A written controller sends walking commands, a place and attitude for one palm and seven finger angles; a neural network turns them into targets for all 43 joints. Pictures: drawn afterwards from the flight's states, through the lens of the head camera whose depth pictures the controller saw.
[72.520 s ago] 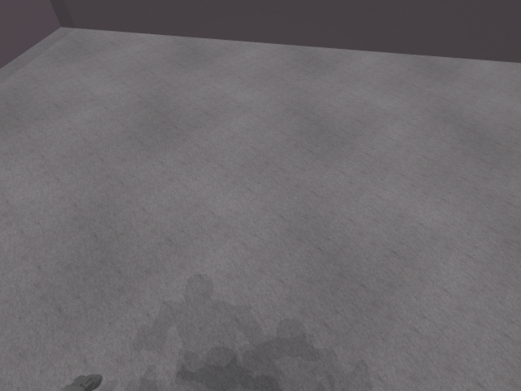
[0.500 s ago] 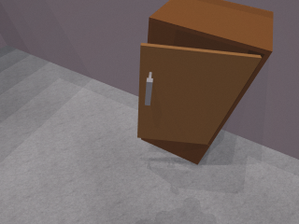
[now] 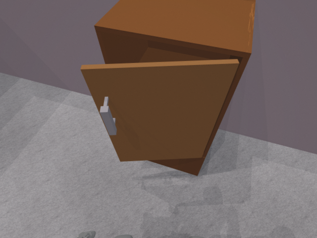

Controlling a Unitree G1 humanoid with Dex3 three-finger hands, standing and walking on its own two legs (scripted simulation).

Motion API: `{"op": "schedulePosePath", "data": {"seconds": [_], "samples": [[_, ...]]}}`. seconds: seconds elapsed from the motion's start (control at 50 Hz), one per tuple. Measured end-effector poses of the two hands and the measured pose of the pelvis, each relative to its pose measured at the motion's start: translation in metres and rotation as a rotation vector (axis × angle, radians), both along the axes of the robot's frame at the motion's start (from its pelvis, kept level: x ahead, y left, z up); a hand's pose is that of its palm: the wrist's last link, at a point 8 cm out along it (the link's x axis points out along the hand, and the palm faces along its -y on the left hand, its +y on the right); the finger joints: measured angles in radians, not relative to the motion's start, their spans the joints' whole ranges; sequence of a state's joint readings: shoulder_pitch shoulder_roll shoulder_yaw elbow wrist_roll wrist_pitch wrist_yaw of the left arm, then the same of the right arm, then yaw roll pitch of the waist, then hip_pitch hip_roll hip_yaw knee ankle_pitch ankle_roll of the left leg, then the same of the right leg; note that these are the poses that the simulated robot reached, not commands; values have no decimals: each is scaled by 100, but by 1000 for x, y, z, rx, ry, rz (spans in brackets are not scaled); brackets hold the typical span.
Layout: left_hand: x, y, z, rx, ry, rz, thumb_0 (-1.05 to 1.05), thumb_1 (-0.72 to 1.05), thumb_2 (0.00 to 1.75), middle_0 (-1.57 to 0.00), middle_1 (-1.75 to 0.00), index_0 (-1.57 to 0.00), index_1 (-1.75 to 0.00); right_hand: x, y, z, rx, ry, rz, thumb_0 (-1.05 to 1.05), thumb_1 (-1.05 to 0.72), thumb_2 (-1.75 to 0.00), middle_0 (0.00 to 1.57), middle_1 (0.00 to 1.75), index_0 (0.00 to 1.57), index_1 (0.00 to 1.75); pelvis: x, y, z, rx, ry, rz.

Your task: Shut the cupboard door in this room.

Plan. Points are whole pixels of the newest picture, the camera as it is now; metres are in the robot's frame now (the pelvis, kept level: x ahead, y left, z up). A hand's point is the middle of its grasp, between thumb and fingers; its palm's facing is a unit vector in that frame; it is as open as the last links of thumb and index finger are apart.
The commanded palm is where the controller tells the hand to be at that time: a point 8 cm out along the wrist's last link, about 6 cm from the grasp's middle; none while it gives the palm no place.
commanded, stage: come to a stop and stand still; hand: left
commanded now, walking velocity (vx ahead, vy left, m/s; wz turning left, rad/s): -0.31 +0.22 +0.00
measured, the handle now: (109, 116) +0.47 +0.17 -0.03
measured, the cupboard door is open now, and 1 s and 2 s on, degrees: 21 21 21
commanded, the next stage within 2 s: look again from close up in 1.02 s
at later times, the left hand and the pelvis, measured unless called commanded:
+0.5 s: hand out of the picture +0.04 +0.22 -0.17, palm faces +0.10 -0.97 -0.22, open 7.4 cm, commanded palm none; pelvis +0.01 +0.02 +0.01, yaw +2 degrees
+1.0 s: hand out of the picture -0.02 +0.15 -0.17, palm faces +0.04 -0.99 -0.15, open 7.3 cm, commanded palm none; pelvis -0.01 -0.01 +0.01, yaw +1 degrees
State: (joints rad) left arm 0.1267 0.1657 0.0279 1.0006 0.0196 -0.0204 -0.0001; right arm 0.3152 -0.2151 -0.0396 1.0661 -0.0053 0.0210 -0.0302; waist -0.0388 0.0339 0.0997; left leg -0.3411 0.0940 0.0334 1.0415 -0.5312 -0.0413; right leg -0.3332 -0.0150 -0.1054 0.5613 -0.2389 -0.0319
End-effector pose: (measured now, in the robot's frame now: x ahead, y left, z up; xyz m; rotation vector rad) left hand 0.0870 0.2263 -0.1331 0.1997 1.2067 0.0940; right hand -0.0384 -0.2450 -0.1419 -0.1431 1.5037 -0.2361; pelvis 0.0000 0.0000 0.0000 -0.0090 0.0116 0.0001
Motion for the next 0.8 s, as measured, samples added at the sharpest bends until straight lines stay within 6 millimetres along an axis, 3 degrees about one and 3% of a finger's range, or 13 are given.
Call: {"op": "schedulePosePath", "data": {"seconds": [0.1, 0.18, 0.26, 0.32, 0.4, 0.54, 0.66, 0.8], "samples": [[1, -7, 6, 12, 17, 52, 0, 93, 89, -20, -30, -21, -30, 79, -3, 6, 11, -146, 62, 1, -91, -90, 20, 30, 20, 30, 14, -7, 8, 8, 6, 12], [-4, -2, 5, 11, 19, 92, 0, 92, 89, -20, -30, -21, -30, 132, 4, 11, 19, -241, 118, 0, -91, -90, 20, 30, 20, 30, 18, -6, 8, 4, 0, 22], [-14, 11, -1, 8, 30, 127, 0, 91, 89, -20, -30, -21, -30, 168, 16, 20, 14, -319, 165, 0, -91, -90, 20, 30, 20, 30, 19, 1, 6, 3, -4, 33], [-24, 24, -12, 1, 44, 149, 0, 91, 89, -20, -30, -21, -30, 181, 26, 23, -4, -364, 197, 0, -91, -90, 20, 30, 20, 30, 20, 12, 0, -12, -7, 39], [-40, 39, -16, 5, 84, 166, 1, 91, 89, -20, -30, -20, -30, 177, 37, 28, -22, -363, 228, 0, -91, -90, 20, 30, 20, 30, 16, 19, 1, 1, -17, 32], [-67, 44, -5, 17, 136, 158, 1, 91, 90, -20, -30, -20, -30, 144, 41, 27, -6, -313, 206, 0, -91, -90, 20, 30, 20, 30, 6, 20, 9, -4, -15, 26], [-87, 29, -2, 33, 159, 130, 1, 91, 90, -20, -30, -20, -30, 102, 31, 11, 38, -253, 131, 1, -91, -90, 20, 30, 20, 30, -4, 10, 6, 19, -20, 18], [-99, 1, 0, -8, 171, 102, 1, 90, 90, -20, -30, -20, -30, 42, 16, 9, 37, -147, 71, 0, -92, -90, 20, 30, 20, 30, -9, 2, 11, 17, -38, 19]]}}
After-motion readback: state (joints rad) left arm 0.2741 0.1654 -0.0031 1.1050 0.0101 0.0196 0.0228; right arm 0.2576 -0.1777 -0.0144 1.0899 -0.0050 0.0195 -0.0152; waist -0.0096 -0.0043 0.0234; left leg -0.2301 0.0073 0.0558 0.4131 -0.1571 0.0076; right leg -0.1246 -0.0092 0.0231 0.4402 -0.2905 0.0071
